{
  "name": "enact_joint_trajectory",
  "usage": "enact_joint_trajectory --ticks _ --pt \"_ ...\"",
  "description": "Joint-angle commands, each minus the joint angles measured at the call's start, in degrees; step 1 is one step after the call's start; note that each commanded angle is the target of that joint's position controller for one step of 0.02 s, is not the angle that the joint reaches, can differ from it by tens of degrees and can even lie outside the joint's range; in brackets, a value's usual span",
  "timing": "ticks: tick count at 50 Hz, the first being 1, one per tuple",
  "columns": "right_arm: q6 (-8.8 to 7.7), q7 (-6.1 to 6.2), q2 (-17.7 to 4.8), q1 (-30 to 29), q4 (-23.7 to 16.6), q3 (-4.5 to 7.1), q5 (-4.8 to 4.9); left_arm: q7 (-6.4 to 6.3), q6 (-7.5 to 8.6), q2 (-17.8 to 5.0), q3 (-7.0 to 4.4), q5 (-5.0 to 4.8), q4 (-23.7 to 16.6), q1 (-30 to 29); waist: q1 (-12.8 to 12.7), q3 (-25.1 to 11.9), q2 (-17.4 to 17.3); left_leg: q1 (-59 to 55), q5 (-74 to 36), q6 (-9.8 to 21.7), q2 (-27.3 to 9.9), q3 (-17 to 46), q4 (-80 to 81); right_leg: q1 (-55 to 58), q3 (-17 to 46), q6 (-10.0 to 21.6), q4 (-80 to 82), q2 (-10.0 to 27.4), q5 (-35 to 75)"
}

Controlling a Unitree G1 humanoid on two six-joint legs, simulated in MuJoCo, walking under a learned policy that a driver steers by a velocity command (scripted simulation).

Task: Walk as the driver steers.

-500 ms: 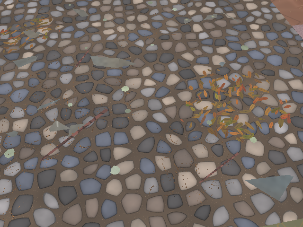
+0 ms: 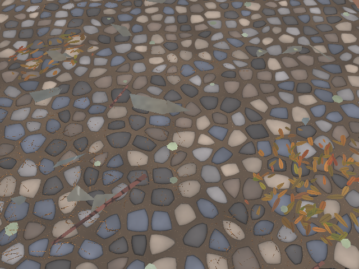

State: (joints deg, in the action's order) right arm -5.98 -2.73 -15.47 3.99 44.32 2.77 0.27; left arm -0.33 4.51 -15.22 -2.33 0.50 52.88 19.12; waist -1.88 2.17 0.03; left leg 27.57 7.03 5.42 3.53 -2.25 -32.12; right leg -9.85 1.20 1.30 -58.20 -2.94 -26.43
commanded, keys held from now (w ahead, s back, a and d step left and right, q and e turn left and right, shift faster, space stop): q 0.44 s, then no key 0.06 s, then e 0.50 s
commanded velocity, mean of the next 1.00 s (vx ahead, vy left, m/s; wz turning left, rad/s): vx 0.09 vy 0.00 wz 0.17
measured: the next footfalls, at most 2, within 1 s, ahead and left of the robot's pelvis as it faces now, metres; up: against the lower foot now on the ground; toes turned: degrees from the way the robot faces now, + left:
right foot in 0.38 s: +0.32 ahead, -0.10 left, +0.00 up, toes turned +20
left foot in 0.74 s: +0.18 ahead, +0.12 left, +0.00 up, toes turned +14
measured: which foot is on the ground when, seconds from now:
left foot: down 0.00-0.38, up 0.40-0.72, down 0.74-1.00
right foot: up 0.00-0.36, down 0.38-0.74, up 0.76-1.00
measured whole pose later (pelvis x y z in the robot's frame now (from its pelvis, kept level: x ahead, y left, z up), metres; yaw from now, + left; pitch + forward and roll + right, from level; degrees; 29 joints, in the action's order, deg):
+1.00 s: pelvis +0.19 -0.02 +0.02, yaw +8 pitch +2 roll +0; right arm 1.2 2.6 -15.3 10.1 40.2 4.1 0.0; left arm 0.3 -2.7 -17.7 -4.8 -1.2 39.3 12.1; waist 0.4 1.6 0.4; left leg 12.7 16.4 -1.5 -4.1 -4.3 -27.4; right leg -26.5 -0.8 -3.6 -49.3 0.9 -23.2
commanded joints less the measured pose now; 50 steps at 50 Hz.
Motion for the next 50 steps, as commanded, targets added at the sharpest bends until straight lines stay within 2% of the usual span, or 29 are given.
enact_joint_trajectory --ticks 1,2,4,7,9,11,14,16,18,19,20,21,22,23,24,26,30,33,35,36,37,38,39,40,41,42,44,47,50 --pt "0.94 1.17 -8.9 11.1 -1.9 2.62 -0.07 0.71 3.87 -9.2 -1.17 -1.64 -8.1 -4.5 6.4 -12.7 -2.7 -37.7 -28.6 14.3 -20.0 28.4 10.1 -32.1 5.8 -1.2 -21.5 4.2 -0.1" --pt "1.26 1.15 -8.1 8.3 -2.8 2.37 0.15 0.2 3.44 -8.9 -1.5 -0.73 -8.5 -6.1 4.4 -7.9 2.2 -28.5 -32.3 12.9 -17.6 23.5 11.4 -30.8 4.1 -1.8 -17.4 5.4 1.3" --pt "1.66 1.37 -7.7 6.1 -4.0 2.09 -0.38 -0.59 1.56 -7.9 -1.98 0.14 -9.7 -4.6 0.7 -5.3 1.1 -17.3 -34.5 11.9 -14.5 19.7 14.4 -24.9 3.4 -3.0 -10.9 6.7 3.0" --pt "2.11 2.08 -10.3 5.6 -4.8 3.07 -0.43 -1.66 -0.1 -5.3 -1.51 0.33 -11.0 -3.5 -0.8 -6.7 -3.0 -10.9 -39.9 11.2 -11.1 14.7 14.4 -21.1 1.4 -5.2 1.0 4.9 8.5" --pt "3.12 2.89 -10.9 6.5 -5.0 3.48 0.53 -1.94 -0.5 -4.9 -1.34 0.5 -12.0 -5.9 0.2 -9.2 -4.1 -10.6 -37.7 9.0 -9.3 13.5 12.7 -18.7 1.3 -5.9 8.4 3.3 16.0" --pt "4.36 3.68 -10.6 7.7 -5.0 3.53 1.17 -1.71 -0.76 -4.8 -1.25 0.2 -13.1 -9.4 1.5 -10.4 -5.1 -11.2 -32.2 6.9 -8.4 14.4 11.2 -17.0 1.8 -6.1 14.5 2.0 21.4" --pt "5.91 4.51 -10.2 9.3 -5.2 3.53 1.02 -1.1 -0.88 -5.5 -1.35 -0.27 -15.2 -14.5 3.2 -9.7 -6.4 -13.8 -22.6 5.5 -8.9 19.3 9.0 -17.4 3.4 -6.0 21.0 0.8 21.8" --pt "6.48 4.82 -9.9 9.0 -6.0 3.52 0.78 -0.74 -0.5 -6.9 -1.92 -0.26 -15.8 -14.7 2.7 -9.1 -7.3 -16.2 -16.9 4.8 -9.4 24.1 6.7 -16.6 4.9 -5.3 25.5 0.4 19.1" --pt "6.64 5.0 -9.3 6.5 -7.3 3.33 0.92 -0.53 0.37 -7.6 -2.53 -0.16 -15.4 -11.7 0.1 -8.3 -8.4 -16.5 -12.5 2.9 -7.8 26.6 2.9 -11.2 4.7 -3.5 34.0 1.0 23.4" --pt "6.51 4.94 -7.4 6.7 -8.2 2.76 0.62 -0.82 0.76 -9.4 -3.04 0.44 -15.3 -9.8 -0.2 -10.0 -6.5 -13.4 -6.4 0.8 -5.3 25.4 -2.2 -3.6 7.1 -1.2 36.7 6.1 31.6" --pt "6.19 4.8 -4.0 9.2 -8.9 1.71 -0.43 -1.57 0.47 -12.7 -3.61 1.4 -15.9 -7.9 0.9 -13.7 3.5 -5.4 13.2 -2.4 0.3 17.9 -15.1 7.2 16.7 4.0 34.8 18.5 51.4" --pt "6.03 4.59 -4.8 15.9 -9.8 1.73 0.42 -1.56 -0.71 -13.0 -3.81 2.61 -14.8 -5.8 4.3 -17.6 18.3 5.7 36.1 -5.2 5.1 11.8 -25.7 14.7 33.0 15.1 35.5 29.6 57.9" --pt "6.02 4.31 -10.1 17.9 -7.9 2.98 0.1 -1.43 -1.17 -10.1 -3.4 1.04 -16.1 -7.2 3.4 -16.6 13.1 8.5 33.1 -7.5 0.9 11.9 -35.1 13.3 33.6 16.6 36.2 29.1 50.5" --pt "6.75 4.41 -12.1 14.3 -7.2 3.83 0.59 -1.5 -1.51 -7.3 -2.63 0.85 -16.8 -8.2 1.9 -13.3 8.0 9.4 28.6 -8.7 -0.3 10.9 -39.3 10.0 25.4 13.9 35.4 24.6 45.6" --pt "7.77 4.82 -11.1 12.8 -6.8 3.89 0.69 -1.4 -2.03 -6.8 -2.29 0.9 -17.1 -9.9 2.2 -11.1 4.7 9.0 25.4 -9.6 -1.0 10.1 -40.4 6.2 20.2 11.9 36.0 20.8 40.6" --pt "8.78 5.04 -8.2 11.0 -7.6 3.09 0.47 -1.36 -2.84 -7.3 -2.01 0.82 -16.9 -12.0 2.6 -7.7 5.7 5.5 21.4 -10.2 -1.4 8.7 -39.2 -1.7 14.8 11.3 38.5 16.8 36.7" --pt "8.06 4.56 -2.1 10.8 -7.4 0.72 -0.71 -0.38 -3.23 -5.4 -1.35 0.36 -15.7 -13.3 3.1 -9.1 9.6 -6.5 19.8 -10.0 -3.1 4.4 -16.8 -5.1 9.2 10.7 39.1 12.1 34.6" --pt "7.7 4.34 -4.8 9.1 -7.3 1.52 -0.23 0.08 -3.74 -9.4 -2.65 -0.61 -15.1 -10.4 1.4 -8.7 11.6 -10.7 13.3 -9.1 -1.7 3.2 -4.0 -3.4 13.8 11.5 38.2 13.2 27.4" --pt "7.48 4.25 -5.4 10.7 -6.4 1.96 -0.14 -0.11 -4.18 -10.0 -2.8 -1.45 -15.1 -9.9 2.8 -7.1 10.7 -16.1 6.0 -6.6 -0.7 2.1 7.2 -6.2 15.9 9.6 37.7 12.5 22.1" --pt "7.37 4.41 -7.2 11.1 -6.7 2.4 -0.56 -0.29 -4.09 -9.6 -2.7 -1.79 -14.8 -8.6 2.9 -7.2 9.3 -20.6 3.9 -4.6 -3.1 4.2 8.4 -10.0 16.3 7.1 37.0 11.7 18.1" --pt "7.42 4.85 -9.9 13.1 -7.2 2.99 -1.59 -0.19 -3.69 -7.5 -2.1 -1.27 -15.4 -8.9 3.4 -8.3 3.9 -25.6 1.1 -1.5 -10.8 10.2 8.9 -15.9 14.1 3.8 31.9 9.1 12.3" --pt "7.74 4.78 -13.7 12.5 -6.0 4.27 -2.14 -0.04 -3.13 -4.6 -1.64 -1.45 -17.3 -9.9 1.6 -6.3 -11.6 -21.1 1.3 3.9 -18.1 16.8 11.8 -21.0 2.8 0.4 24.5 1.0 3.6" --pt "7.38 4.66 -11.7 10.3 -7.3 3.98 -2.58 -0.18 -2.91 -7.4 -2.37 -1.04 -17.4 -11.4 3.6 -4.9 -14.6 -17.3 -0.9 8.6 -23.6 21.9 15.5 -21.3 0.0 -1.8 14.4 0.8 -3.0" --pt "6.65 4.93 -9.8 9.0 -8.0 3.42 -2.89 -0.31 -3.33 -9.6 -3.61 -1.28 -17.2 -11.7 3.9 -3.8 -12.6 -17.2 -6.5 9.9 -24.6 21.9 15.8 -23.7 1.3 -2.6 3.9 1.4 -5.7" --pt "5.96 5.18 -8.7 6.9 -8.4 3.07 -2.41 -0.67 -4.25 -9.4 -4.16 -1.53 -15.7 -9.0 2.4 -3.6 -10.1 -17.5 -11.9 9.0 -23.3 18.9 14.7 -24.9 2.4 -3.4 -2.9 1.5 -5.8" --pt "5.4 5.25 -7.9 4.4 -8.7 2.91 -1.29 -0.99 -5.21 -8.8 -4.32 -1.37 -15.0 -6.5 1.2 -3.2 -9.2 -18.8 -15.7 7.6 -22.3 15.9 13.4 -26.6 3.4 -4.2 -6.3 2.2 -3.7" --pt "5.31 5.39 -7.1 3.7 -8.3 2.8 -0.54 -1.07 -6.25 -6.4 -3.76 -1.42 -15.2 -6.0 0.9 -3.1 -8.2 -20.4 -20.3 6.1 -20.1 10.7 12.1 -27.5 2.4 -5.3 -5.7 3.0 0.1" --pt "6.36 5.71 -8.1 4.9 -7.7 3.51 -0.43 0.19 -6.39 -4.0 -2.57 -1.69 -18.1 -10.0 3.2 -4.6 -9.9 -21.8 -19.1 5.5 -18.9 5.9 10.8 -22.8 -1.5 -5.8 5.8 4.4 3.5" --pt "6.9 5.62 -10.9 6.5 -6.9 4.54 0.18 1.75 -6.38 -5.6 -2.9 -1.89 -20.2 -10.9 4.2 -6.2 -11.4 -22.2 -19.1 5.5 -21.0 5.8 9.2 -16.4 -4.2 -4.2 15.0 3.8 3.9"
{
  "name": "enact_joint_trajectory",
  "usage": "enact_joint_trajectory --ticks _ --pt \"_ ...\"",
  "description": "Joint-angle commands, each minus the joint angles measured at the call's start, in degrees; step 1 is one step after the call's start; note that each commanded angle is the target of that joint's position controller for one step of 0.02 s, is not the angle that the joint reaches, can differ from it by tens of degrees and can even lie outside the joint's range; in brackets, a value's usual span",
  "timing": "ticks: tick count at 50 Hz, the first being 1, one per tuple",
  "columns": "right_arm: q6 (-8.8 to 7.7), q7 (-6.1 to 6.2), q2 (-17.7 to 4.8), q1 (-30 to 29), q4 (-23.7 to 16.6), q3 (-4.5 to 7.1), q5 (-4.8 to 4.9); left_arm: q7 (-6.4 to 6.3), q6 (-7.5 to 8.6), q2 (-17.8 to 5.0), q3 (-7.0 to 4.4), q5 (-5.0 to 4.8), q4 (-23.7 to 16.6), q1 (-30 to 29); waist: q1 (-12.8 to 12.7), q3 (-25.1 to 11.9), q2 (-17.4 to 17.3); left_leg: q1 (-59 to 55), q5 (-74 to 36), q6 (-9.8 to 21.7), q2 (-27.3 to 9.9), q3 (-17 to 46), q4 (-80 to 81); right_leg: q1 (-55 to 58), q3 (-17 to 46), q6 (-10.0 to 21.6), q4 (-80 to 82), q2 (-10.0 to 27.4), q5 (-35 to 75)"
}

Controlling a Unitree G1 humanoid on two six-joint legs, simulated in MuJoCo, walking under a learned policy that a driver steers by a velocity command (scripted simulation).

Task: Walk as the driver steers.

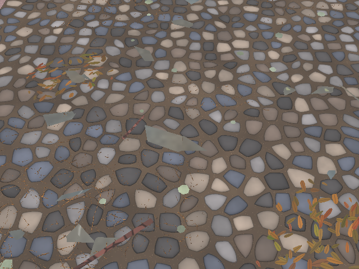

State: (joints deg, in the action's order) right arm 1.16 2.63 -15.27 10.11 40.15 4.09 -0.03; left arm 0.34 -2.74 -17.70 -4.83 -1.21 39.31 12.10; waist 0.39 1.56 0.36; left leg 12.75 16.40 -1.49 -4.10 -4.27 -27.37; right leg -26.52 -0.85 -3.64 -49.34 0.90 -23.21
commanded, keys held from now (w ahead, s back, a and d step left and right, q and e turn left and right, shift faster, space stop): e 0.30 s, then q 0.66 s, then w+q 0.04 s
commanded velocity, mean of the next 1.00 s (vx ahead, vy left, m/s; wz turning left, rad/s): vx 0.00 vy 0.00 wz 0.00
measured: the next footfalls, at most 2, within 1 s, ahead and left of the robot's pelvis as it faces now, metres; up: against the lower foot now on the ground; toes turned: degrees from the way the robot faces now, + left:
right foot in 0.08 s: +0.04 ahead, -0.13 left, +0.00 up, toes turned -5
left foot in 0.50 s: +0.08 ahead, +0.11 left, +0.00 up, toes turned -12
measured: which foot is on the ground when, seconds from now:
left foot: down 0.00-0.08, up 0.10-0.48, down 0.50-0.74, up 0.76-1.00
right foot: up 0.00-0.06, down 0.08-1.00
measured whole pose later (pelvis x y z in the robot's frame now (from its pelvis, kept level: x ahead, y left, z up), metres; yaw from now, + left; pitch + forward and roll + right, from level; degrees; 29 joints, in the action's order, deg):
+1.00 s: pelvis +0.00 +0.01 -0.01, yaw +4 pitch +2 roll -1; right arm 3.1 -1.0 -17.0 8.7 34.3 4.2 1.6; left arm -1.6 -1.1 -17.2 -4.9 -0.5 38.5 10.2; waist -1.4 2.8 0.9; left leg 23.0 22.4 -1.6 -2.2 -1.6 -44.5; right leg -15.7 -7.7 -0.8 -30.0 4.4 -15.4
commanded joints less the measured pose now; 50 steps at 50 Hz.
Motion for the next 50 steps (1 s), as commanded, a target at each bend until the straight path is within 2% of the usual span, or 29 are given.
enact_joint_trajectory --ticks 1,3,4,5,6,7,9,10,12,17,22,24,25,26,27,28,29,31,34,36,37,38,39,40,41,42,46,48,50 --pt "-0.34 0.12 -11.5 0.1 -2.7 3.36 0.96 1.38 0.79 -3.8 -0.74 -0.2 -6.7 -2.8 1.3 -5.6 -11.5 -7.0 -27.5 11.9 -13.8 7.6 3.3 2.4 -3.0 1.7 9.8 -0.5 2.8" --pt "-0.83 -0.21 -10.5 0.0 -2.1 3.1 1.93 1.16 0.69 -4.6 -1.6 0.27 -5.4 1.8 -1.2 -6.0 -9.1 -2.9 -21.7 8.2 -11.8 4.5 -2.7 11.8 -4.3 4.5 21.6 -3.0 13.1" --pt "-1.24 -0.67 -8.3 3.4 -1.0 2.6 0.92 0.41 0.77 -7.8 -2.73 0.38 -5.5 3.6 -1.1 -7.4 -1.3 3.7 -12.4 3.6 -8.4 -0.3 -11.9 20.5 2.3 6.9 25.2 0.2 27.3" --pt "-1.61 -1.18 -4.1 3.0 -3.9 0.99 -2.55 -0.61 0.88 -15.9 -4.3 1.08 -7.3 4.7 0.3 -8.2 18.4 21.7 20.2 -2.9 0.0 -4.1 -31.5 30.3 25.7 16.1 24.7 17.4 53.5" --pt "-1.95 -0.81 -6.4 -4.0 -5.6 1.48 -1.49 0.22 2.18 -13.8 -3.39 2.87 -7.5 7.4 -5.2 -12.5 13.9 25.6 25.8 -3.1 3.8 6.3 -41.4 27.1 32.7 25.4 27.3 22.4 52.3" --pt "-1.67 -0.59 -8.2 -5.7 -5.7 2.03 0.06 0.59 3.28 -12.5 -2.84 3.01 -7.3 5.5 -4.5 -9.7 8.6 27.0 22.0 -2.4 2.7 8.3 -45.2 25.5 28.0 24.1 28.0 19.5 46.8" --pt "-0.99 0.3 -8.8 -4.3 -4.0 2.46 -0.28 -0.12 3.55 -9.5 -1.98 0.96 -7.5 -0.2 -1.8 -6.7 4.3 27.3 12.9 -1.7 1.1 9.3 -42.3 22.0 21.9 18.4 28.0 14.0 37.2" --pt "-0.73 0.52 -9.1 -3.3 -3.7 2.72 -0.54 -0.52 3.16 -9.0 -1.61 0.45 -7.9 -2.4 -0.4 -6.2 4.9 24.6 9.8 -1.9 1.3 9.2 -41.0 18.9 20.1 17.3 28.6 12.2 35.6" --pt "-0.76 0.17 -7.9 -1.4 -3.0 2.56 -0.35 -1.1 2.66 -8.6 -1.33 0.93 -8.3 -3.3 0.6 -7.2 6.2 21.6 5.8 -2.5 3.0 8.4 -39.5 17.0 18.8 17.0 29.4 10.2 33.5" --pt "-0.95 -0.33 -5.9 -1.7 -2.4 1.56 -0.11 -2.11 2.12 -7.8 -1.08 1.17 -8.3 -3.6 -0.5 -8.2 7.0 18.4 2.6 -3.6 3.0 8.3 -25.4 18.0 19.2 16.7 29.5 9.5 23.6" --pt "-1.26 -1.63 -4.7 -1.4 -2.1 0.59 0.15 -0.86 2.42 -3.6 1.09 2.63 -6.1 -4.0 -1.9 -6.4 8.0 5.5 2.5 -2.4 1.4 6.3 -12.6 11.0 18.0 16.3 30.1 9.1 13.5" --pt "-1.73 -2.11 -4.3 0.1 -1.7 0.37 0.16 -0.4 2.74 -3.3 1.59 2.5 -5.1 -5.0 0.0 -4.3 6.7 -0.6 -4.4 -0.8 2.5 4.7 -1.4 8.6 16.7 14.3 29.0 7.8 9.7" --pt "-1.9 -2.16 -5.4 -0.2 -2.1 0.38 -0.44 -0.34 3.13 -3.2 1.66 2.53 -4.2 -3.0 -0.2 -3.6 5.3 -2.5 -9.1 0.1 2.0 6.0 2.1 8.4 16.0 12.0 28.1 6.3 8.8" --pt "-2.09 -1.95 -8.6 -0.5 -3.3 0.81 -0.9 -0.51 3.5 -3.9 1.46 2.99 -4.1 -2.0 -1.4 -3.6 1.9 -2.8 -18.8 1.6 -1.9 11.1 1.8 8.5 14.1 9.2 24.7 3.8 7.0" --pt "-2.09 -1.77 -12.6 -1.3 -3.7 1.72 -0.41 -0.57 3.87 -4.7 0.99 3.42 -4.2 0.9 -4.8 -3.8 -5.2 -1.9 -22.6 4.5 -4.6 14.5 0.4 7.9 9.5 7.1 21.8 -0.7 4.7" --pt "-2.07 -2.03 -11.9 -1.5 -3.2 1.94 0.18 -1.07 3.88 -4.1 0.98 3.39 -4.6 -1.4 -3.7 -3.6 -10.1 3.9 -13.5 7.2 -5.0 17.6 3.5 11.4 4.5 4.8 19.2 -3.1 6.1" --pt "-2.15 -2.21 -9.6 -1.9 -3.7 1.36 -0.01 -1.55 3.64 -4.5 0.66 2.98 -5.0 -3.8 -2.8 -2.6 -10.7 6.5 -9.3 7.7 -5.4 19.9 5.6 13.2 3.5 4.2 17.6 -2.9 7.3" --pt "-2.28 -2.06 -9.1 -2.1 -4.5 1.16 -0.05 -2.03 2.76 -3.6 0.27 2.5 -5.4 -4.4 -2.4 -2.3 -11.3 7.7 -8.5 7.2 -5.0 21.1 5.4 13.5 2.7 4.8 16.4 -2.8 8.0" --pt "-1.86 -1.45 -9.7 -0.9 -5.9 1.69 0.5 -1.66 2.67 -2.5 -0.33 2.31 -5.9 -3.4 -1.7 -3.3 -8.5 8.0 -7.9 6.7 -3.2 21.3 2.2 13.6 2.5 6.0 17.2 -1.9 8.6" --pt "-1.3 -1.16 -8.9 -1.1 -7.4 1.71 0.81 -1.34 2.82 -3.1 -1.03 2.19 -5.8 -2.5 -1.3 -3.6 -3.3 10.4 -6.3 5.1 0.1 18.4 -2.9 14.6 4.9 7.7 20.8 1.0 9.1" --pt "-1.06 -1.08 -8.0 -1.0 -8.0 1.54 0.9 -1.25 2.8 -4.0 -1.44 2.19 -5.6 -1.6 -1.0 -3.8 1.1 13.0 -4.2 3.6 2.7 15.2 -7.5 16.0 8.5 9.7 23.9 4.2 9.8" --pt "-0.82 -1.17 -7.4 -0.7 -8.7 1.39 0.88 -1.19 2.81 -5.5 -1.9 2.2 -5.4 -0.3 -0.9 -3.9 6.7 16.3 -1.3 1.9 5.1 11.6 -13.7 17.8 15.5 13.4 28.0 10.6 12.5" --pt "-0.58 -1.41 -7.2 0.1 -8.9 1.54 0.7 -1.37 3.08 -6.3 -2.01 2.24 -5.7 -1.3 -0.4 -4.5 11.6 18.7 9.8 0.7 5.6 7.7 -22.2 18.5 21.7 18.2 30.2 18.1 19.1" --pt "-0.33 -1.72 -8.6 -1.1 -9.4 2.13 0.6 -1.73 3.58 -5.8 -1.72 2.43 -6.1 -0.5 -1.8 -4.7 10.3 21.8 18.2 -0.1 3.7 8.3 -33.4 19.1 24.9 21.9 30.8 22.7 27.3" --pt "0.06 -1.95 -9.1 -1.1 -9.3 2.7 1.0 -2.07 3.96 -5.8 -1.54 2.44 -6.2 -0.9 -1.3 -4.7 5.8 23.5 19.2 -0.6 2.8 9.4 -40.6 19.2 23.6 22.7 30.2 23.5 31.8" --pt "0.56 -2.05 -8.1 -0.3 -8.8 2.52 1.36 -2.25 4.1 -6.2 -1.64 1.96 -6.3 -2.9 -0.2 -4.1 3.6 23.9 16.9 -0.9 1.3 9.9 -40.3 19.0 18.9 20.7 29.9 21.4 31.5" --pt "1.19 -3.15 -4.7 -2.2 -9.7 0.84 1.41 -2.39 2.74 -8.0 -2.34 1.49 -5.4 -5.2 -1.3 -4.9 7.3 14.8 9.7 -1.3 1.1 3.5 -25.5 16.7 4.2 15.9 28.4 14.1 32.8" --pt "1.25 -3.86 -5.8 -2.0 -10.3 1.14 1.72 -2.28 2.22 -8.8 -2.68 0.9 -4.7 -3.9 -1.8 -6.7 9.1 10.9 7.3 -0.8 2.2 1.5 -17.9 18.4 2.7 15.4 26.7 15.0 32.9" --pt "1.59 -4.13 -6.2 1.6 -9.1 1.63 1.69 -1.89 2.06 -9.4 -2.87 -0.45 -4.0 -3.1 -0.1 -8.2 8.1 3.2 0.1 1.5 4.7 -1.9 -7.2 15.6 1.0 13.0 25.0 15.2 17.2"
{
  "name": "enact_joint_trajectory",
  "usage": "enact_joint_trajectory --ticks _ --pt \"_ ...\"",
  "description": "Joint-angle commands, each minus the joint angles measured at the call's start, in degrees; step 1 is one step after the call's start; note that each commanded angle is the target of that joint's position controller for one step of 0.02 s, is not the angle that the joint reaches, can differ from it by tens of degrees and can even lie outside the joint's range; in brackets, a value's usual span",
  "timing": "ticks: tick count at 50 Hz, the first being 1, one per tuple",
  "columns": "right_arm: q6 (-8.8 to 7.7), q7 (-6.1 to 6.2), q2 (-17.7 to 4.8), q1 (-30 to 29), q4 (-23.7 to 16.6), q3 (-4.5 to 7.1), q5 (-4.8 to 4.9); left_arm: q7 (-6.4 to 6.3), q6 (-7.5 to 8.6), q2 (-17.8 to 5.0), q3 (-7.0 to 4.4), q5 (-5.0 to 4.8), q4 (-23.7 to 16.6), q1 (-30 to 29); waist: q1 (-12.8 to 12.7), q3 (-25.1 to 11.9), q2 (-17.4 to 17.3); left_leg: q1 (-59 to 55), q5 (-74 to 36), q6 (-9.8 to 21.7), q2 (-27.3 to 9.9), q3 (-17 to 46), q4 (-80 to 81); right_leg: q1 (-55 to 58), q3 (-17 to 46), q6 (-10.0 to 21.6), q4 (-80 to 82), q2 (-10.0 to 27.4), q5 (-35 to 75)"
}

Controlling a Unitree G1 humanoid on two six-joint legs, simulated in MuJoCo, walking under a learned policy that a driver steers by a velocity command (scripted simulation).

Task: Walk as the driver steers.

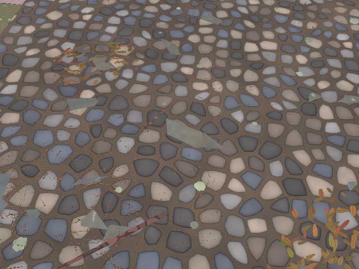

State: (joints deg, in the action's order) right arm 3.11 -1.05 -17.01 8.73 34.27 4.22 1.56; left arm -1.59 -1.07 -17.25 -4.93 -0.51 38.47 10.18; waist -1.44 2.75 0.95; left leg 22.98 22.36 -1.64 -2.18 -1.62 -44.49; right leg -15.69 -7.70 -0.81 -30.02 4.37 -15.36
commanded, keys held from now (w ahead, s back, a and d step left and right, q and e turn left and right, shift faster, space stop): w+q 0.12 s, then w+e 0.88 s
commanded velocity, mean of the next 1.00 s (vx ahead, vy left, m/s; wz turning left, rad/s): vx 0.40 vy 0.00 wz -0.19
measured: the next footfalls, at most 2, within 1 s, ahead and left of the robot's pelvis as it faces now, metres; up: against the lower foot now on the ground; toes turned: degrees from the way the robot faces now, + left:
left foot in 0.04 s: +0.04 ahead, +0.12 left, +0.00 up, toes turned +4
right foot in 0.60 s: +0.39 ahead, -0.08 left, +0.00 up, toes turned -4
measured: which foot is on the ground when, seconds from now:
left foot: up 0.00-0.02, down 0.04-0.60, up 0.62-1.00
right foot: down 0.00-0.04, up 0.06-0.58, down 0.60-1.00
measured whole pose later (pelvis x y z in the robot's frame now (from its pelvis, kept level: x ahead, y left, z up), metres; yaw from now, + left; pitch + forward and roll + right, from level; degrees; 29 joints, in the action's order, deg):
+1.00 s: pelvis +0.46 +0.01 +0.00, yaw -16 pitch +2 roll -1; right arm -6.2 -0.6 -16.8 4.4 35.2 1.0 0.0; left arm -0.3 2.5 -17.2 -3.7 -1.9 41.9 18.7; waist -4.5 1.8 -2.2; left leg 34.6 -1.6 -3.8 -2.7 6.2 -31.5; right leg -6.5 10.3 3.0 -23.5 -6.5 -18.7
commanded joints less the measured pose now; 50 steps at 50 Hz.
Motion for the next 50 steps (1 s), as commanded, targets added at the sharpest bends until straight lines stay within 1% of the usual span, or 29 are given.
enact_joint_trajectory --ticks 1,2,3,4,5,6,7,8,9,13,17,25,26,28,29,30,31,32,33,34,35,36,37,39,41,43,45,47,50 --pt "-0.28 -0.16 -5.5 6.6 -1.6 2.23 0.08 0.28 0.54 -8.2 -2.35 -1.3 -2.5 0.0 2.6 -9.4 5.7 -14.0 -5.5 3.3 4.8 -4.9 13.4 -0.6 5.9 7.9 2.5 10.1 -2.0" --pt "-0.57 0.25 -8.1 12.1 0.0 3.4 0.42 0.75 0.76 -4.6 -1.38 -0.35 -2.4 0.1 4.2 -8.3 -2.1 -22.7 -2.6 6.4 1.3 2.8 17.7 -10.9 0.9 4.1 -9.1 6.5 -13.4" --pt "-1.55 0.76 -16.0 15.2 -1.6 4.67 -0.25 1.06 1.12 -0.4 0.06 1.82 -6.2 -3.6 4.4 -5.8 -18.3 -27.8 6.6 15.8 -15.8 34.4 25.1 -32.2 -1.2 -0.9 -31.9 -2.0 -25.2" --pt "-3.86 -0.03 -15.5 15.2 -3.0 4.09 -1.98 1.08 2.87 -4.5 -0.9 0.2 -8.2 -9.2 8.0 -6.1 -13.5 -22.7 15.7 22.9 -20.4 47.0 33.8 -37.0 11.5 0.0 -37.6 -4.0 -22.5" --pt "-5.21 0.01 -12.3 12.3 -2.7 3.02 -2.25 1.43 3.86 -7.1 -1.64 -1.48 -8.3 -10.0 5.9 -1.4 -11.0 -20.8 20.9 21.1 -18.9 43.5 35.4 -38.7 13.1 1.1 -38.2 -2.0 -15.9" --pt "-5.78 0.29 -10.1 10.0 -2.6 2.24 -1.53 1.47 4.52 -8.4 -2.17 -1.0 -6.9 -8.2 3.9 0.5 -9.6 -19.1 19.0 18.2 -16.4 38.0 34.8 -37.7 12.8 1.7 -36.2 -0.8 -9.5" --pt "-5.73 0.86 -8.4 7.3 -2.7 1.51 -1.32 1.28 4.76 -8.1 -2.21 0.23 -4.7 -5.7 2.4 -0.1 -8.5 -18.7 13.3 15.6 -13.9 32.0 33.8 -35.5 12.3 1.2 -33.9 0.5 -3.7" --pt "-5.82 1.24 -7.3 6.5 -2.6 0.93 -1.56 1.46 4.91 -7.4 -2.12 0.77 -3.4 -4.1 1.7 -0.5 -9.1 -17.3 8.0 14.2 -11.4 27.1 34.3 -32.3 11.6 0.5 -31.7 1.0 1.0" --pt "-6.15 1.46 -6.9 7.0 -2.2 0.68 -2.04 1.8 5.0 -6.6 -1.92 0.62 -2.2 -3.4 1.7 -1.1 -8.9 -17.1 3.3 13.6 -9.9 23.8 34.9 -30.5 10.4 0.0 -31.2 0.5 5.3" --pt "-7.44 1.81 -6.8 11.7 0.9 0.55 -1.94 2.25 4.9 -4.2 -0.79 0.01 -0.5 -5.1 3.7 -1.6 -6.0 -21.9 -10.1 12.0 -9.3 15.2 36.1 -30.9 9.7 -1.1 -23.4 0.7 14.6" --pt "-7.69 1.72 -7.6 13.1 3.2 0.78 -2.05 3.09 4.96 -3.4 -0.03 -0.8 -0.8 -7.6 5.3 0.8 -6.9 -23.2 -14.1 11.2 -9.6 9.9 37.8 -30.4 9.8 -1.3 -15.0 0.4 19.0" --pt "-6.86 1.79 -8.6 15.7 7.3 1.18 -1.31 6.18 6.32 -1.3 1.92 -1.12 -4.2 -14.8 8.0 5.2 -4.8 -29.4 -29.3 11.1 -12.3 1.6 35.2 -29.2 6.2 2.7 -3.4 -2.1 15.3" --pt "-6.61 1.96 -9.0 15.5 7.5 1.24 -1.23 6.52 6.47 -1.4 1.91 -1.07 -4.6 -14.8 7.4 4.3 -5.3 -30.1 -36.9 10.6 -12.4 0.5 33.0 -27.1 4.9 3.7 -2.4 -3.1 13.3" --pt "-6.12 2.68 -10.6 14.7 7.3 1.53 -1.24 6.57 6.35 -3.5 1.01 -0.79 -4.5 -11.4 4.6 -1.0 -8.0 -31.8 -62.9 9.2 -11.9 -1.6 24.6 -18.5 1.4 6.0 -2.7 -7.1 8.6" --pt "-5.63 3.13 -11.3 14.3 7.1 1.61 -1.38 6.28 6.11 -5.8 -0.1 -0.81 -3.5 -5.6 1.2 -5.5 -8.9 -31.6 -73.1 8.3 -11.2 -2.9 16.2 -10.7 0.2 7.5 -2.7 -9.4 7.1" --pt "-5.49 3.47 -11.6 13.5 6.8 1.53 -1.21 5.57 5.92 -8.5 -1.53 -1.12 -1.8 3.3 -3.8 -10.5 -7.8 -25.3 -73.2 6.4 -9.8 -4.8 4.4 3.8 1.3 9.8 0.5 -10.3 11.3" --pt "-6.25 3.63 -9.9 13.6 5.3 0.59 -2.32 4.39 5.14 -12.3 -2.77 -1.17 -0.4 13.3 -7.9 -17.2 -2.5 -10.0 -52.9 4.3 -7.7 -4.7 -12.8 23.6 14.8 13.7 -0.1 -1.1 10.5" --pt "-8.01 2.23 -1.4 20.2 3.1 -2.04 -3.23 4.27 5.49 -16.2 -3.13 -1.14 -0.3 13.9 -1.1 -24.4 12.8 14.6 8.2 0.6 5.3 0.7 -33.3 42.4 49.1 25.3 3.5 14.8 0.0" --pt "-10.07 1.3 -7.0 13.1 3.0 -1.17 -1.25 3.81 5.32 -10.8 -2.08 -1.1 -0.2 15.9 -6.7 -26.2 6.3 20.5 8.5 1.2 4.2 9.7 -38.7 43.3 53.3 24.3 10.0 14.3 -4.2" --pt "-11.15 0.75 -8.7 7.1 0.5 -0.75 0.82 3.43 5.23 -9.5 -1.57 -0.75 -0.3 13.0 -6.6 -16.9 4.6 24.3 3.4 2.1 1.2 9.3 -36.8 36.4 44.0 21.4 11.7 12.5 -0.9" --pt "-11.86 0.91 -8.0 5.3 -0.1 -1.15 0.04 3.25 5.18 -8.8 -1.25 -0.83 -1.1 9.1 -3.9 -11.4 -1.2 22.6 -0.8 2.5 -1.2 8.4 -31.4 26.7 38.0 19.7 12.7 10.0 4.3" --pt "-11.91 1.16 -8.0 4.8 0.0 -0.77 -1.5 3.16 5.11 -7.7 -0.89 -0.57 -2.1 5.5 -1.4 -7.3 -2.8 19.8 -2.7 1.9 -2.5 7.7 -26.7 18.5 34.0 18.9 14.0 7.7 9.9" --pt "-11.31 1.12 -8.1 6.0 0.0 -0.5 -1.94 2.9 5.12 -6.8 -0.42 0.2 -3.0 3.5 0.8 -5.7 -1.3 16.2 -3.7 1.3 -3.5 7.8 -25.2 12.6 31.5 19.1 15.9 6.2 13.7" --pt "-9.91 1.17 -6.9 8.4 0.4 -0.73 -2.4 2.46 5.22 -6.8 -0.45 -0.04 -3.1 1.7 3.1 -4.1 0.8 13.6 -4.2 -0.6 -4.2 6.5 -21.0 5.5 28.6 19.8 18.1 4.9 17.6" --pt "-9.08 1.42 -5.4 6.6 -0.3 -1.36 -2.94 1.97 5.45 -7.8 -0.64 -0.33 -2.5 1.6 3.4 -2.0 1.2 12.0 -7.6 -2.5 -3.8 4.5 -13.9 -1.2 24.1 19.0 18.9 2.9 20.8" --pt "-9.2 1.41 -3.7 1.7 -1.4 -2.13 -3.15 1.49 5.26 -8.8 -0.98 -0.62 -1.8 2.3 1.7 -1.3 1.8 8.7 -17.0 -3.2 -2.3 3.4 -3.6 -5.0 20.4 16.5 18.1 -0.5 18.7" --pt "-9.64 1.07 -2.8 -3.7 -2.4 -2.49 -2.59 1.2 4.77 -9.3 -1.18 -1.08 -0.7 5.3 -1.2 -2.0 2.4 4.6 -25.8 -3.4 0.3 2.8 6.2 -5.3 20.1 14.3 16.5 -1.9 14.6" --pt "-10.02 0.69 -4.0 -6.5 -3.1 -2.03 -1.48 1.05 4.3 -9.8 -1.34 -1.49 0.3 8.0 -2.4 -2.8 3.3 2.6 -28.2 -3.2 1.7 4.2 11.1 -2.4 23.3 13.3 14.8 -0.4 10.6" --pt "-10.39 0.42 -6.9 -5.2 -3.1 -0.56 -0.93 0.85 3.82 -9.2 -1.32 -1.45 0.6 8.5 -0.8 -3.6 5.2 1.1 -23.1 -1.1 1.1 6.9 14.8 4.4 29.4 11.1 8.9 2.6 7.4"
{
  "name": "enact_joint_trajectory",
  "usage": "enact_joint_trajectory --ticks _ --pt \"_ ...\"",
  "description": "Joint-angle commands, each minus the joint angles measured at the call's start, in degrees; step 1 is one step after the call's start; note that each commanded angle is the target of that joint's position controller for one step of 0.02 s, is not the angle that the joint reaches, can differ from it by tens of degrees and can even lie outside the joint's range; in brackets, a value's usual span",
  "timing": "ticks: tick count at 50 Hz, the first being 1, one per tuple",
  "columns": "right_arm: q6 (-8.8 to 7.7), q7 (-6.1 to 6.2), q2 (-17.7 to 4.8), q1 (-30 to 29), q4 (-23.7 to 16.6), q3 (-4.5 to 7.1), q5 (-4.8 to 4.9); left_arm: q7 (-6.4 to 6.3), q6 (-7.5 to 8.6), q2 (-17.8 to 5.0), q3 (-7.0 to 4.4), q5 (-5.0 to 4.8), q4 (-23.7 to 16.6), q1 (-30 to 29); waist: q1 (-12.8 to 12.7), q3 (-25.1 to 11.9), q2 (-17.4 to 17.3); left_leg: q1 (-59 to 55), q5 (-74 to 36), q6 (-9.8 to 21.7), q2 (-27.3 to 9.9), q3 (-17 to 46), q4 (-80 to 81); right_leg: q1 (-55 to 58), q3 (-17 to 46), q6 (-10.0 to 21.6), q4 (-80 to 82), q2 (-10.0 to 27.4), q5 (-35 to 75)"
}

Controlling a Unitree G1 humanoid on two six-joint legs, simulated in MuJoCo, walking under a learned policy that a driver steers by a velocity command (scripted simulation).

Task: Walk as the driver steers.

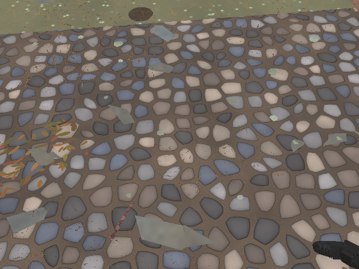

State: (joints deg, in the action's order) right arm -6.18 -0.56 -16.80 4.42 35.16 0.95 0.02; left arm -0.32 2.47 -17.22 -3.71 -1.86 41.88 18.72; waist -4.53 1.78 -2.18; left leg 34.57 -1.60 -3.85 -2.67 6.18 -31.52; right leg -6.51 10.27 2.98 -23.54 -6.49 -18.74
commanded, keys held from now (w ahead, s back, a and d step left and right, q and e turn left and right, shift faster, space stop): w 0.08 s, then w+q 0.88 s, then w+e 0.04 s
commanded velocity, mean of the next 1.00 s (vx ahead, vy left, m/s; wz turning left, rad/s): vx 0.50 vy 0.00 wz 0.27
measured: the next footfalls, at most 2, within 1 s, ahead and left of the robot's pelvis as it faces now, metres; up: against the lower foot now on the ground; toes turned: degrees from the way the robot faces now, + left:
left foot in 0.06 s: +0.22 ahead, +0.14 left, +0.00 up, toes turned -5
right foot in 0.52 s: +0.43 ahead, -0.10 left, +0.00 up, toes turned +8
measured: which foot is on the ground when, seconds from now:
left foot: up 0.00-0.04, down 0.06-0.52, up 0.54-0.98, down 1.00-1.00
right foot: down 0.00-0.08, up 0.10-0.50, down 0.52-1.00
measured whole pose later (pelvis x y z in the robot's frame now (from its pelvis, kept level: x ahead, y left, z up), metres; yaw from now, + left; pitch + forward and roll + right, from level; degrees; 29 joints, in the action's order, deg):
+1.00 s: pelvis +0.51 +0.08 -0.02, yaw +21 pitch +2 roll -2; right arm -1.4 -3.2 -16.4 3.7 32.4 2.6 1.0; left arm -0.2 3.3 -18.3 -4.5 -1.6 49.0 20.9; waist -5.1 2.5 -1.7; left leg 30.6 6.7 5.2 -1.9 -1.8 -34.0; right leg 5.2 -13.1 -3.4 -21.6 3.3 -25.8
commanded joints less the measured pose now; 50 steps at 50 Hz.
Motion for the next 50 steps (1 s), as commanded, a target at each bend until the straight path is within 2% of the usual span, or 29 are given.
enact_joint_trajectory --ticks 1,2,3,4,5,6,7,8,9,11,13,16,18,21,23,25,26,27,28,29,30,31,33,37,41,46,48,49,50 --pt "-1.27 -0.14 -7.6 1.4 -3.4 3.14 0.64 -0.38 0.11 -8.8 -2.48 0.23 -2.8 -0.4 3.6 -3.1 9.0 -12.6 2.9 2.3 1.5 -1.6 2.5 -3.6 12.0 6.7 0.2 14.1 11.6" --pt "-1.46 -0.03 -8.2 5.7 -2.3 3.8 0.35 -0.25 0.01 -7.4 -2.05 0.59 -2.8 -0.3 5.7 -4.7 9.0 -18.4 4.0 4.0 1.7 -2.9 4.0 -3.6 11.1 5.4 -3.9 12.7 14.6" --pt "-1.76 0.22 -10.0 11.6 -1.7 4.55 -0.56 0.12 0.17 -4.3 -0.91 1.17 -3.1 0.5 8.6 -10.0 6.7 -28.5 5.6 6.9 -2.7 0.3 3.7 -5.8 8.1 3.5 -14.6 9.6 14.3" --pt "-1.55 0.45 -14.6 17.9 -1.0 5.56 -2.01 0.26 0.65 0.0 0.44 1.08 -4.0 6.7 7.9 -18.7 -5.9 -47.7 12.8 14.1 -14.9 19.8 5.4 -20.3 1.3 -0.3 -34.6 2.5 0.6" --pt "-0.84 -0.53 -14.8 22.4 2.0 6.17 -0.85 0.26 1.18 -1.2 0.75 -0.31 -3.8 10.2 7.4 -21.0 -19.3 -52.4 28.5 19.8 -20.9 42.4 13.6 -33.0 -1.0 -2.0 -47.5 1.1 -14.6" --pt "-0.69 -0.65 -10.0 19.7 1.2 4.87 0.14 0.25 1.22 -6.3 -0.38 -0.74 -3.5 6.3 8.5 -13.3 -10.6 -47.6 35.6 18.4 -18.8 39.7 15.6 -37.6 1.0 -2.1 -52.6 3.8 -11.2" --pt "-0.2 -0.51 -7.9 16.6 0.9 4.18 0.13 0.32 1.25 -7.6 -0.59 -0.09 -4.8 -0.2 8.7 -7.5 -4.9 -41.0 31.7 16.7 -16.1 30.5 15.5 -38.2 -1.7 -1.9 -52.5 6.3 -6.6" --pt "0.14 -0.57 -7.3 14.1 0.8 3.77 -0.34 0.29 1.57 -7.1 -0.42 1.05 -6.1 -4.2 7.9 -3.7 -2.0 -34.5 23.8 16.5 -13.4 24.5 16.0 -37.4 -3.9 -1.6 -49.3 8.2 -3.4" --pt "0.22 -0.62 -6.3 12.7 0.8 3.37 -0.49 0.32 1.85 -6.3 -0.54 1.76 -6.5 -5.7 6.8 -1.7 -1.8 -30.4 17.0 16.5 -11.2 20.6 17.0 -35.6 -4.1 -1.5 -45.1 9.9 -0.8" --pt "0.17 -0.62 -5.7 12.2 1.2 3.08 -0.24 0.52 2.07 -4.4 -0.12 1.98 -6.3 -4.8 5.1 -2.2 -4.4 -27.1 8.8 16.8 -8.5 16.7 18.4 -31.3 -5.4 -2.0 -39.3 10.6 0.6" --pt "0.24 -0.33 -6.7 13.0 2.0 3.43 0.51 0.59 2.2 -2.9 0.51 2.4 -6.4 -5.9 4.9 -2.6 -4.1 -25.8 4.1 17.8 -7.8 13.6 19.2 -29.6 -6.9 -3.1 -31.8 10.1 0.9" --pt "1.05 0.5 -9.0 14.2 3.2 4.21 1.1 1.07 2.88 -0.9 1.6 2.32 -7.4 -12.3 6.7 -1.6 -3.5 -22.5 3.4 17.2 -6.2 9.6 19.7 -24.5 -7.7 -4.4 -17.7 8.6 9.9" --pt "1.65 0.8 -9.7 16.1 4.1 4.44 1.25 1.55 3.29 -1.5 1.57 1.81 -7.6 -15.5 7.9 -1.5 -3.7 -21.4 4.4 16.5 -6.0 9.4 19.4 -20.8 -7.9 -5.2 -12.1 7.0 15.9" --pt "2.43 1.06 -9.8 18.5 5.2 4.57 1.69 1.87 3.89 -3.1 0.98 1.26 -8.5 -18.7 8.3 -1.2 -3.6 -22.4 8.3 15.4 -6.9 12.4 17.4 -17.2 -6.6 -4.9 -7.0 6.1 17.6" --pt "2.93 1.22 -9.8 18.3 5.3 4.71 1.75 1.79 4.29 -4.3 0.27 1.09 -8.5 -17.8 6.8 -1.4 -4.2 -22.8 10.5 14.1 -7.2 14.7 14.8 -12.9 -6.5 -3.7 -4.1 6.0 16.0" --pt "3.22 1.28 -7.3 17.5 4.9 4.04 1.45 1.17 4.47 -6.1 -0.99 1.43 -6.8 -11.0 2.9 -4.1 -3.9 -19.7 10.5 11.5 -3.7 13.7 7.8 -1.5 -6.7 -1.4 -1.0 7.5 14.2" --pt "2.99 1.14 -4.0 16.2 3.7 2.9 0.83 0.53 4.5 -9.1 -2.0 2.22 -5.9 -2.8 -1.2 -9.9 0.8 -13.6 14.5 9.1 -0.2 9.6 -6.1 10.3 1.0 1.9 -0.9 15.8 10.7" --pt "2.29 1.28 -0.2 21.5 1.8 1.65 1.55 0.27 3.41 -14.2 -3.39 2.68 -4.6 2.6 -0.1 -16.8 16.2 2.7 31.5 5.8 6.4 1.3 -23.7 25.4 21.5 9.9 2.9 28.7 0.1" --pt "2.13 1.5 -4.9 21.7 1.9 2.65 2.59 0.68 3.01 -11.2 -2.96 1.93 -3.6 3.4 -0.4 -14.1 17.0 11.5 34.9 4.8 3.5 1.5 -34.1 23.7 31.4 12.0 6.9 30.9 -12.5" --pt "2.42 1.5 -7.9 17.9 2.1 3.65 2.59 0.64 3.0 -7.6 -1.97 1.58 -3.8 1.4 -0.8 -7.7 11.9 13.7 30.1 4.6 1.2 2.3 -38.3 18.3 25.1 10.2 7.8 28.7 -12.5" --pt "2.81 1.47 -7.7 15.8 2.0 3.81 2.04 0.67 2.98 -5.7 -1.32 1.79 -4.0 -1.5 0.4 -4.5 9.1 12.6 25.9 4.2 -0.2 1.3 -38.7 13.2 18.1 8.8 8.5 26.1 -6.1" --pt "3.08 1.29 -7.0 14.4 1.7 3.89 1.55 0.76 2.94 -3.9 -0.81 2.06 -3.8 -3.9 1.5 -2.1 8.4 11.5 22.8 3.9 -1.5 1.0 -37.3 8.8 12.8 8.2 9.9 23.9 0.0" --pt "3.83 0.71 -5.0 13.5 1.1 3.78 1.61 0.68 3.23 -3.0 -0.68 2.54 -3.2 -6.3 3.5 -0.2 9.7 7.7 19.2 3.5 -3.5 0.4 -35.0 2.6 4.7 7.3 12.6 21.4 8.2" --pt "4.41 0.12 -2.8 9.8 -1.0 3.07 1.1 0.43 3.94 -5.6 -1.74 2.29 -1.0 -5.8 3.7 0.4 6.8 8.0 12.7 2.1 -4.2 -0.7 -28.0 1.2 -4.3 8.5 14.9 21.4 19.7" --pt "3.84 -1.28 -1.7 3.4 -2.8 2.27 1.17 0.13 3.49 -7.9 -2.2 1.84 0.7 -4.9 1.7 1.4 5.6 4.4 1.9 3.2 -3.6 -3.5 -14.5 1.8 -12.1 6.9 15.0 20.3 22.7" --pt "4.06 -2.79 -3.0 -3.1 -6.3 2.57 1.4 0.12 2.23 -10.8 -3.05 0.4 3.1 -1.6 0.7 3.0 5.3 2.3 5.0 6.6 -1.9 -7.1 -5.9 8.4 -16.5 4.6 12.1 22.7 27.6" --pt "4.42 -2.9 -5.0 -0.8 -6.7 3.63 1.0 -0.15 1.45 -12.7 -3.59 0.04 3.2 -1.4 3.1 0.2 6.8 -4.1 10.9 9.0 1.6 -10.3 -4.8 10.5 -18.9 3.2 4.4 22.6 45.5" --pt "4.53 -2.66 -6.4 4.6 -5.5 4.61 0.74 -0.23 1.04 -12.9 -3.5 -0.22 3.7 -0.7 6.5 -3.4 6.3 -13.4 11.4 10.7 4.1 -11.2 -2.6 8.9 -19.9 2.6 -3.9 22.0 52.7" --pt "4.73 -1.86 -8.8 13.8 -2.9 6.2 0.99 -0.31 1.0 -11.2 -2.63 0.08 4.1 0.6 11.3 -8.1 4.5 -28.7 7.9 12.6 5.9 -10.5 0.1 2.1 -21.1 1.2 -15.1 20.1 51.6"
Keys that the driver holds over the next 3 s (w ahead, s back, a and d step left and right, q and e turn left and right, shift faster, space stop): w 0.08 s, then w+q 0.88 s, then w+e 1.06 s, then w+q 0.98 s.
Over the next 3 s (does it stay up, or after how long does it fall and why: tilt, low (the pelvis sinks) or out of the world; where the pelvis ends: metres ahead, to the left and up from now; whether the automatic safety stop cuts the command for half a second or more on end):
stays up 1.56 0.25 -0.02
